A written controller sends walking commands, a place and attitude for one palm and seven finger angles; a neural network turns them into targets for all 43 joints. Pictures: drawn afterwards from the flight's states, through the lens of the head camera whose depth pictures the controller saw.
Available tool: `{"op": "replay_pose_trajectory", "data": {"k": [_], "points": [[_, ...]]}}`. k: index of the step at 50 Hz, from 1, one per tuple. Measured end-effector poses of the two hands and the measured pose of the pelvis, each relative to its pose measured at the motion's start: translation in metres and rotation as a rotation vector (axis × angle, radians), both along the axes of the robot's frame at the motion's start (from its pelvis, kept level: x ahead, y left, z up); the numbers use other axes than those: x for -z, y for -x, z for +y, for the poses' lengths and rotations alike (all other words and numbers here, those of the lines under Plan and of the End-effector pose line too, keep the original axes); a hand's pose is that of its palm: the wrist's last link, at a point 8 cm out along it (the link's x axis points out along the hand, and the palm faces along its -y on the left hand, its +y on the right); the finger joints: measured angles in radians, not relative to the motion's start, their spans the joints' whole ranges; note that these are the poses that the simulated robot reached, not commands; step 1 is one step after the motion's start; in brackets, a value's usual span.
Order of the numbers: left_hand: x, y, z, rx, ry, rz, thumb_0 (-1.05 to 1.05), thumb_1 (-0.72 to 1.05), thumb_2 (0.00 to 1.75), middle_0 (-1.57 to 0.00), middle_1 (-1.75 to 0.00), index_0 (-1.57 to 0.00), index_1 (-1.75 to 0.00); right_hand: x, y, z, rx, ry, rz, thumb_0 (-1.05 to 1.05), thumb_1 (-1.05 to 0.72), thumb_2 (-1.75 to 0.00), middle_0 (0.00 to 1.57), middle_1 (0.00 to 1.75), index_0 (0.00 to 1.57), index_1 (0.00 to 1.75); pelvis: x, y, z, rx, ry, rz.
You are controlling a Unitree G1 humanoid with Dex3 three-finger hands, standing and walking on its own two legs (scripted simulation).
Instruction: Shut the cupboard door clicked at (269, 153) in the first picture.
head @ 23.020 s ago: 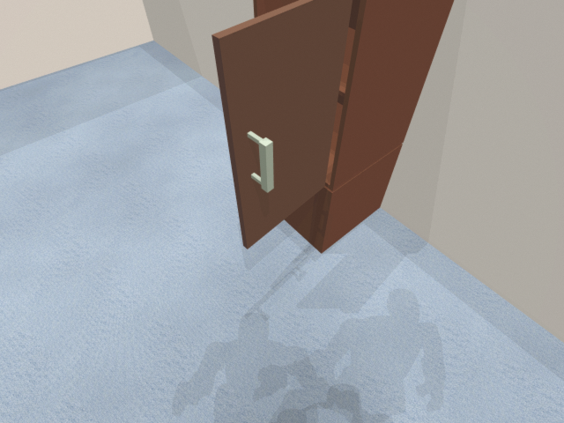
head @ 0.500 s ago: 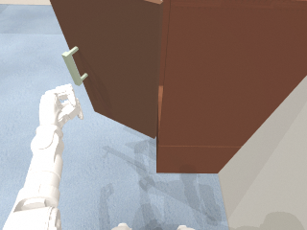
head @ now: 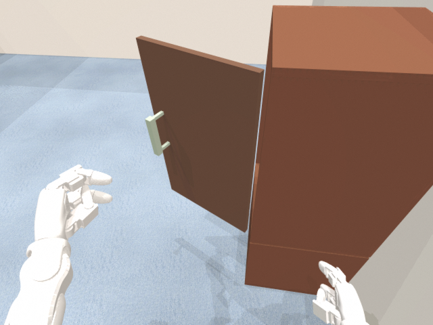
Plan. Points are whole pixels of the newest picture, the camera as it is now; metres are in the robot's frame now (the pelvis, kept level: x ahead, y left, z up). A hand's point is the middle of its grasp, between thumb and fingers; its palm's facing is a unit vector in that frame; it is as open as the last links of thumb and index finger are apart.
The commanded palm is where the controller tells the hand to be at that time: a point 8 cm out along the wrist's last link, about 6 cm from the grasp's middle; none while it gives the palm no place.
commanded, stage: draw the hand back to the body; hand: left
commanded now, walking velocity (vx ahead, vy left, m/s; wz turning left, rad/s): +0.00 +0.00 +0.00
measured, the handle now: (159, 133) +0.64 +0.25 -0.02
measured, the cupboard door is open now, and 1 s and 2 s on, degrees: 63 63 63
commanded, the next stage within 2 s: step back with the hand held close in 0.68 s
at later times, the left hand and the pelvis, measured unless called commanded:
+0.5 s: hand (41, 238) +0.18 +0.26 +0.16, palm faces +0.49 -0.78 -0.40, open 7.2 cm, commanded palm +0.14 +0.29 +0.18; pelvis +0.00 -0.01 +0.00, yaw +0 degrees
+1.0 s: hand (46, 229) +0.20 +0.26 +0.16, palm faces +0.41 -0.79 -0.45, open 7.4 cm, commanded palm +0.14 +0.30 +0.18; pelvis +0.00 +0.00 +0.00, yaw -1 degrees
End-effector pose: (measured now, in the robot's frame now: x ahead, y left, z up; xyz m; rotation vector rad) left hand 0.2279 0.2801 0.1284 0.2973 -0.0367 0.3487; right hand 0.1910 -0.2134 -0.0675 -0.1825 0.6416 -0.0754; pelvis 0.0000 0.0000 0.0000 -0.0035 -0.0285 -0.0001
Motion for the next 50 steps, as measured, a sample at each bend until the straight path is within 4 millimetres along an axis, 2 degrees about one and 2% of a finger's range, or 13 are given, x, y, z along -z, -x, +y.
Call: {"op": "replay_pose_trajectory", "data": {"k": [8, 17, 20, 29, 36, 44, 50], "points": [[-0.022, 0.039, 0.009, -0.057, -0.075, -0.016, 0.01, 0.9, 0.9, -0.63, -0.76, -0.63, -0.76, 0.006, -0.002, 0.008, -0.036, -0.021, 0.016, 0.01, -0.9, -0.9, 0.2, 0.3, 0.2, 0.3, -0.002, -0.006, -0.001, -0.002, -0.002, -0.021], [-0.053, 0.08, 0.016, -0.116, -0.193, -0.061, 0.01, 0.9, 0.9, -0.38, -0.49, -0.39, -0.5, 0.015, 0.011, -0.003, -0.017, -0.017, 0.041, 0.01, -0.9, -0.9, 0.2, 0.3, 0.2, 0.3, -0.002, -0.008, -0.004, -0.002, -0.002, -0.03], [-0.057, 0.088, 0.016, -0.132, -0.21, -0.073, 0.01, 0.89, 0.9, -0.32, -0.42, -0.32, -0.42, 0.016, 0.014, -0.008, -0.01, -0.011, 0.04, 0.01, -0.9, -0.9, 0.2, 0.3, 0.2, 0.3, -0.002, -0.006, -0.005, -0.005, -0.003, -0.035], [-0.043, 0.085, 0.01, -0.128, -0.155, -0.057, 0.01, 0.89, 0.9, -0.22, -0.32, -0.23, -0.32, 0.014, 0.021, -0.018, 0.012, 0.009, 0.029, 0.01, -0.9, -0.9, 0.2, 0.3, 0.2, 0.3, -0.002, 0.001, -0.01, -0.002, -0.006, -0.042], [-0.049, 0.081, 0.004, -0.088, -0.172, -0.081, 0.01, 0.89, 0.9, -0.21, -0.3, -0.21, -0.3, 0.009, 0.023, -0.021, 0.028, 0.009, 0.004, 0.01, -0.9, -0.9, 0.2, 0.3, 0.2, 0.3, -0.002, 0.002, -0.011, 0.006, -0.003, -0.048], [-0.053, 0.079, 0.01, -0.089, -0.204, -0.09, 0.01, 0.89, 0.9, -0.21, -0.3, -0.21, -0.3, 0.012, 0.024, -0.021, 0.035, 0.008, 0.028, 0.01, -0.9, -0.9, 0.2, 0.3, 0.2, 0.3, -0.002, 0.002, -0.009, 0.007, 0.008, -0.018], [-0.048, 0.071, 0.02, -0.056, -0.234, -0.07, 0.01, 0.89, 0.9, -0.21, -0.3, -0.21, -0.3, 0.015, 0.03, -0.026, 0.092, 0.035, 0.082, 0.01, -0.9, -0.9, 0.2, 0.3, 0.2, 0.3, -0.001, 0.003, 0.003, 0.012, 0.013, 0.029]]}}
